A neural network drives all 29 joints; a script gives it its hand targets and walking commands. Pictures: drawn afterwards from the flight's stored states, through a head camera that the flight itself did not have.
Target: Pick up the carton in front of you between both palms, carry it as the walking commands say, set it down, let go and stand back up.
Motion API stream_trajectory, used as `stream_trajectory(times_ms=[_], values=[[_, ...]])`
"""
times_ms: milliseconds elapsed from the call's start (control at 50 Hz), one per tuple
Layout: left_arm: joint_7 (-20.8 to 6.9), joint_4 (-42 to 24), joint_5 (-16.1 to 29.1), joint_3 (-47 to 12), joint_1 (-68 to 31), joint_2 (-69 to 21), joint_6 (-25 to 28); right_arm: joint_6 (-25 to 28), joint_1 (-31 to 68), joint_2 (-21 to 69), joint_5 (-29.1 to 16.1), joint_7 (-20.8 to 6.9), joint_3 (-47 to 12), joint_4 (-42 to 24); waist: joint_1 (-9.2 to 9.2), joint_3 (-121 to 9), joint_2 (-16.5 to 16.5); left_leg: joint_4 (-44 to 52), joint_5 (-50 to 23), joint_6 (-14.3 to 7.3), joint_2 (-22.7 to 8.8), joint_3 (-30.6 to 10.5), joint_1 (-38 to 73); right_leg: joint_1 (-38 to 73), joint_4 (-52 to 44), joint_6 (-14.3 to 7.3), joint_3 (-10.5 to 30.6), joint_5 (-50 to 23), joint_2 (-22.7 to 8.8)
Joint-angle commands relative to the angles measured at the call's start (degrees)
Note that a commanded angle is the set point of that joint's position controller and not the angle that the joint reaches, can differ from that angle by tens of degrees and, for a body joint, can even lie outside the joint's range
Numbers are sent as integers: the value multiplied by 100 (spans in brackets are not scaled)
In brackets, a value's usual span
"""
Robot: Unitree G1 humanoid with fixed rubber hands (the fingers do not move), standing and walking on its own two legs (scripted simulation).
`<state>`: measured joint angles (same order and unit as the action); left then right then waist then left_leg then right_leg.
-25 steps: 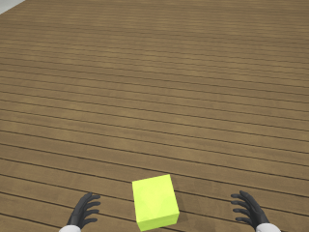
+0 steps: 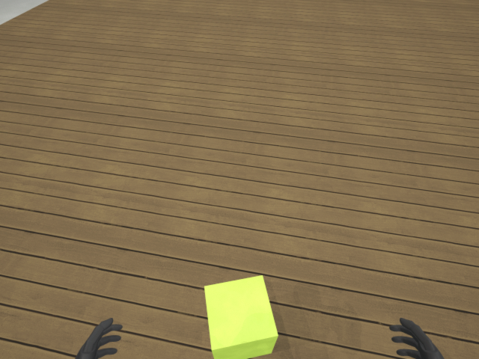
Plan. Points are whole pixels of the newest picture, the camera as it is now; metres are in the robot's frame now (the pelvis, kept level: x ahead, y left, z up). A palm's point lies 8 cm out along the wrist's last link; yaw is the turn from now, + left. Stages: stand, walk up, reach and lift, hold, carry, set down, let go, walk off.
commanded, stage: stand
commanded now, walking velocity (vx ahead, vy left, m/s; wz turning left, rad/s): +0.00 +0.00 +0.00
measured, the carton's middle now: (239, 321) +0.37 +0.02 -0.65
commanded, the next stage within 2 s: none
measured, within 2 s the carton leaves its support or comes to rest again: neither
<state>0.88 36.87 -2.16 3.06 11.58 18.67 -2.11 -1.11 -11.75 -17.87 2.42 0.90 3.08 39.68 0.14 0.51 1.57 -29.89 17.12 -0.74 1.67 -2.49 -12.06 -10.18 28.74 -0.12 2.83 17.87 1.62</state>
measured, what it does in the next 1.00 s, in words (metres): stands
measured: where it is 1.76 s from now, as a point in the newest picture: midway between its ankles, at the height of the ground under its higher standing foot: outside the picture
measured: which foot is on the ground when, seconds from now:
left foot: down 0.00-1.00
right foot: down 0.00-1.00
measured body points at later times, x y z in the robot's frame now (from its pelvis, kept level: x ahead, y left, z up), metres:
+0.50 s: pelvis +0.01 +0.01 +0.01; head +0.01 +0.02 +0.46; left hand +0.13 +0.31 -0.11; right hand +0.13 -0.29 -0.09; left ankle -0.01 +0.11 -0.74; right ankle -0.03 -0.12 -0.74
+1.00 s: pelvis -0.01 +0.01 +0.01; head -0.02 +0.02 +0.46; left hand +0.09 +0.31 -0.11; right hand +0.10 -0.30 -0.10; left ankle -0.01 +0.11 -0.74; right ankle -0.03 -0.12 -0.74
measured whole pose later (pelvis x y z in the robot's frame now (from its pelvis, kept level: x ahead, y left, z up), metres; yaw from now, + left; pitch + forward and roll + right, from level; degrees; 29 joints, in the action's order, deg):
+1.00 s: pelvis -0.01 +0.01 +0.01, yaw +0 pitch -2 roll +0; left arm 1.0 54.8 -1.4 0.4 9.3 21.6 0.5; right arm 0.6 -8.1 -21.0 1.3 0.9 0.7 55.6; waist 0.1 1.2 1.0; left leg -21.9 12.1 -1.4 2.1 -2.0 -7.4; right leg -5.6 20.9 0.7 3.0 13.0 0.4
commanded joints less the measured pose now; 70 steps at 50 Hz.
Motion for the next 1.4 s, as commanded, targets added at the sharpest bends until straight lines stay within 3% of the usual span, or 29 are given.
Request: stream_trajectory(times_ms=[0,300,880,1380], values=[[43,-204,0,122,-292,686,197,151,289,-779,-4,41,166,-235,-18,-371,-298,502,-1499,12,-533,-413,110,84,-385,11,317,-1256,-441],[89,567,34,15,-277,903,282,200,355,-1063,-46,82,95,404,-11,-308,-180,634,-2189,-33,-618,-471,434,283,-516,-7,345,-1775,-561],[42,1448,75,-86,-401,1155,323,229,565,-1265,-111,25,-32,1250,-8,-34,-159,1152,-1334,-75,-679,-566,422,341,-1054,-49,472,-1212,-690],[9,1850,116,-108,-489,1265,332,243,672,-1369,-155,7,-107,1646,-19,-37,-161,1262,-1322,-85,-724,-608,436,392,-1192,-83,490,-1190,-744]])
